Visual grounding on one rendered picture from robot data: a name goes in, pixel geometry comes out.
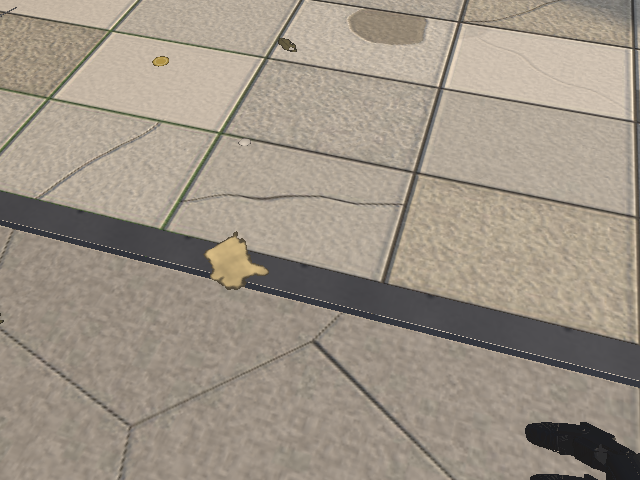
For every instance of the right robot hand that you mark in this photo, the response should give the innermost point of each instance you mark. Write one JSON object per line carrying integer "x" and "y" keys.
{"x": 588, "y": 444}

